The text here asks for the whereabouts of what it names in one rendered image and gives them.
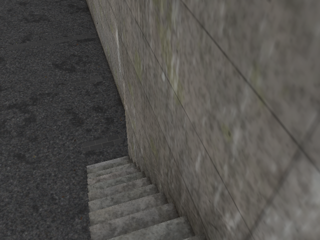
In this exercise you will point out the stairs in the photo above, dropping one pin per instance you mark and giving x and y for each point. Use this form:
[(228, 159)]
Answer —
[(125, 205)]

